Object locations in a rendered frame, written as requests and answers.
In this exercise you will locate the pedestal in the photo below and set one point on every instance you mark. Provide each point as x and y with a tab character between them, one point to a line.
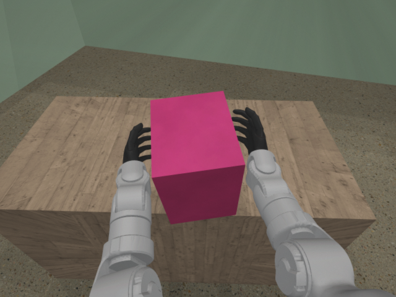
57	188

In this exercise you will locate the robot right upper arm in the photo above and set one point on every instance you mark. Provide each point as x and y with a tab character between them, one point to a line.
317	267

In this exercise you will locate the left robot hand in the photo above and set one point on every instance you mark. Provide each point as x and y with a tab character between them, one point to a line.
132	151

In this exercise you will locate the robot left upper arm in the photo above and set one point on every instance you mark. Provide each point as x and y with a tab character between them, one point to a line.
137	281

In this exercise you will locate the right robot forearm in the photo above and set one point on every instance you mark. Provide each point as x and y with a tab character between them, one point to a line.
279	209

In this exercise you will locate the right robot hand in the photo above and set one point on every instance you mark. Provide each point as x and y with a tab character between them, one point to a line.
255	136

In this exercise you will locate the carton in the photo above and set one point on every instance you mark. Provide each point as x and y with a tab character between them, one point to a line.
197	163

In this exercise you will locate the left robot forearm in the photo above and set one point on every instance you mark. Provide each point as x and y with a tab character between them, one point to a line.
129	243

